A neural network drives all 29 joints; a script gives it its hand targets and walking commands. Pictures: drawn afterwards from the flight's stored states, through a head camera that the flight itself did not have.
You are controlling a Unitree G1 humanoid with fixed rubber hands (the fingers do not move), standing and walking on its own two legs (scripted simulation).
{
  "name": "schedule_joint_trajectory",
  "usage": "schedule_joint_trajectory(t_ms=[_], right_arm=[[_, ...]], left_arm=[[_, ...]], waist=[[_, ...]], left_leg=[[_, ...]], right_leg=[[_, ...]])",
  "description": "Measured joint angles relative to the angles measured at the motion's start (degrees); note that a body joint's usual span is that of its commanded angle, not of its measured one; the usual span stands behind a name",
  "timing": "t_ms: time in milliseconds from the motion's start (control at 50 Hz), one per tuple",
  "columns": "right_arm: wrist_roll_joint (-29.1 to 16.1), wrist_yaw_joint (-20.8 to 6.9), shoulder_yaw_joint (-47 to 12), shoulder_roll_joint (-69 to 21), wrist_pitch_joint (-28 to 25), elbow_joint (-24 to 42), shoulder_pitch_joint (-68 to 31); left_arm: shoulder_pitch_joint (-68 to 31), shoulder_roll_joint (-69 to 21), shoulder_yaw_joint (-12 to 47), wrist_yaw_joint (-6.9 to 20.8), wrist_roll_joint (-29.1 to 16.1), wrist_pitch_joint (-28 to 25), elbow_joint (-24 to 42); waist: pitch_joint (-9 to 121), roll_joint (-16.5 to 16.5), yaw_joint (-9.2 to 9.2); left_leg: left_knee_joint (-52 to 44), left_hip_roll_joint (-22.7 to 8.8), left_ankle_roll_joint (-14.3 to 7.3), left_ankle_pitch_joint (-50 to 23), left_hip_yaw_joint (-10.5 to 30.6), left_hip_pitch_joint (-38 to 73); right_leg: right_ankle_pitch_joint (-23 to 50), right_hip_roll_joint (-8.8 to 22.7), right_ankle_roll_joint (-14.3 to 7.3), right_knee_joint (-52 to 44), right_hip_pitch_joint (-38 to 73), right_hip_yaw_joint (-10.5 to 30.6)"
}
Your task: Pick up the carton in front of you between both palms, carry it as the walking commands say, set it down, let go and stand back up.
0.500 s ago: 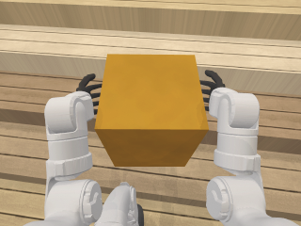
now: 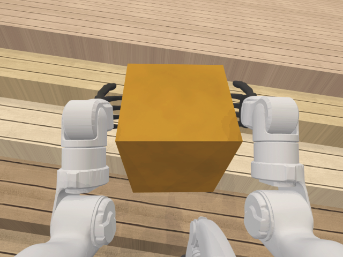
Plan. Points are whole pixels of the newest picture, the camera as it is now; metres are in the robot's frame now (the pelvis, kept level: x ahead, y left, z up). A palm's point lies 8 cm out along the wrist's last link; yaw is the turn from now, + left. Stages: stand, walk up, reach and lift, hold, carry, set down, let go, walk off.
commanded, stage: carry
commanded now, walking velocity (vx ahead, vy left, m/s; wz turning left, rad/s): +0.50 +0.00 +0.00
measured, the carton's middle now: (174, 133) +0.39 +0.00 +0.12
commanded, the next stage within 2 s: none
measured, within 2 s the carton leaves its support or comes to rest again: neither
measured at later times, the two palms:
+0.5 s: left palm out of the picture +0.68 +0.19 +0.36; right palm out of the picture +0.70 -0.11 +0.34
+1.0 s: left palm out of the picture +1.00 +0.18 +0.50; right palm out of the picture +0.99 -0.12 +0.50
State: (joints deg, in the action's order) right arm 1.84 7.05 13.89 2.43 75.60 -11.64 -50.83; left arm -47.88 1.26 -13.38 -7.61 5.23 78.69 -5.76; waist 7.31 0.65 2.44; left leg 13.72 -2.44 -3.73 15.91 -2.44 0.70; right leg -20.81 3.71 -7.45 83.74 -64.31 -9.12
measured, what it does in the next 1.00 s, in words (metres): climbs: right foot 0.15 m higher, then left foot 0.15 m higher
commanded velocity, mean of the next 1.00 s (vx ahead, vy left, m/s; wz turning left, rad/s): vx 0.50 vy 0.00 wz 0.00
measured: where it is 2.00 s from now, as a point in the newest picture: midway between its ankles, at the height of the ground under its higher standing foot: (163, 69)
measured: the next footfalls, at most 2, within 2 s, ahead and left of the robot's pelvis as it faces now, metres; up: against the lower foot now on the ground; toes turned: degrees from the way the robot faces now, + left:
right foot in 0.02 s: +0.20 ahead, -0.10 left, +0.15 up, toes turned -5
left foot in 0.54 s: +0.56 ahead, +0.17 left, +0.30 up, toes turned +9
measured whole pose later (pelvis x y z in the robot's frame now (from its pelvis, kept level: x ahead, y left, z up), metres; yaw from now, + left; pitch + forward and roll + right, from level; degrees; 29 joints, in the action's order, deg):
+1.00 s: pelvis +0.61 +0.03 +0.30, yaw +0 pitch +4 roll -3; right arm 4.7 13.4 16.8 -0.1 81.0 -10.8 -55.0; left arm -53.9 -0.1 -16.6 -7.7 7.6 77.1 -8.2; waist 3.3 0.4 2.8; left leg 14.1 -7.6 -1.0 12.5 -7.7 -3.5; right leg -21.5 6.4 -7.6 84.2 -65.7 -7.8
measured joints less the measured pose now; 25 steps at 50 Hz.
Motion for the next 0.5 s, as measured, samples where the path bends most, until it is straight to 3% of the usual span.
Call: schedule_joint_trajectory(t_ms=[40, 60, 80, 120, 140, 180, 220, 300, 400, 440, 500], right_arm=[[0.99, -0.73, 1.25, 0.16, 1.46, -0.66, 0.63], [1.36, -1.15, 2.08, 0.42, 2.14, -0.90, 1.09], [1.68, -1.68, 2.89, 0.93, 2.60, -1.16, 1.06], [2.77, -2.78, 4.14, 1.35, 2.81, -1.57, 1.17], [3.67, -2.80, 4.47, 0.90, 2.93, -1.20, 1.65], [4.98, -2.91, 5.28, -0.46, 3.64, 0.61, 2.40], [5.81, -2.77, 5.83, -1.38, 4.38, 3.01, 2.13], [5.89, -2.24, 5.82, -1.06, 4.95, 6.77, -0.46], [5.37, -1.54, 4.65, 0.41, 5.82, 5.27, -3.10], [5.22, -0.59, 3.34, 0.34, 6.25, 3.56, -4.05], [4.19, 0.72, 1.49, 0.20, 6.33, 0.21, -5.29]], left_arm=[[-1.18, 0.30, 1.47, -1.29, -1.39, 0.78, -3.25], [-1.76, 0.10, 2.10, -1.83, -1.87, 0.92, -5.00], [-2.48, -0.15, 2.85, -2.26, -2.11, 0.74, -6.34], [-2.86, -0.47, 4.26, -3.16, -2.87, -0.07, -7.98], [-2.46, -0.51, 4.79, -3.71, -3.49, -0.14, -8.02], [-2.02, 0.02, 4.81, -4.24, -4.89, 0.18, -7.37], [-2.99, 0.63, 4.17, -4.65, -6.04, 0.39, -6.55], [-6.66, 0.59, 1.55, -4.51, -5.89, -0.35, -5.06], [-8.38, -0.51, -0.62, -2.25, -2.32, -0.29, -5.82], [-8.07, -0.08, -1.50, -1.45, -1.90, 0.40, -6.07], [-7.54, 0.48, -3.60, -0.37, -1.06, 1.43, -6.70]], waist=[[0.75, 0.14, -3.03], [0.27, -0.10, -5.13], [-0.83, -1.00, -7.44], [-3.18, -2.60, -10.59], [-4.14, -3.02, -11.79], [-5.83, -2.92, -12.73], [-7.50, -2.20, -12.48], [-8.37, -1.52, -10.85], [-4.80, -2.84, -9.39], [-4.06, -2.68, -7.88], [-2.92, -1.90, -4.67]], left_leg=[[4.41, -1.52, -0.13, -4.15, -2.09, -0.86], [12.15, -2.62, -0.20, -10.03, -2.47, -3.81], [27.07, -2.47, 1.24, -13.09, 0.44, -9.46], [61.14, 2.34, 2.47, -9.37, 7.07, -22.12], [73.55, 4.59, 1.74, -7.42, 8.01, -27.10], [87.22, 6.88, -0.48, -4.93, 7.46, -35.81], [90.44, 6.40, -1.86, -4.27, 5.83, -43.26], [84.97, 1.71, -2.32, -0.73, 1.74, -54.29], [99.06, -1.89, -2.97, 13.59, 0.80, -69.57], [92.13, -3.46, -2.39, 13.33, -1.24, -72.87], [68.22, -3.31, -3.27, 5.40, -6.41, -67.89]], right_leg=[[-1.33, -2.67, -0.99, -11.77, 10.64, -2.06], [-2.28, -4.40, 0.27, -17.74, 16.39, -2.20], [-3.12, -5.43, 1.07, -19.64, 18.81, -2.65], [-2.39, -6.50, 0.93, -23.77, 23.54, -2.95], [-1.55, -6.96, 0.94, -26.74, 26.37, -2.59], [0.15, -7.05, 1.68, -33.40, 32.11, -1.56], [1.33, -6.35, 2.37, -39.66, 37.51, -0.67], [2.23, -4.28, 3.18, -49.00, 45.73, 0.93], [1.01, -1.77, 5.64, -58.25, 55.20, 3.82], [1.52, 0.16, 6.35, -64.19, 60.48, 4.78], [5.72, 3.56, 6.60, -72.68, 66.94, 3.78]])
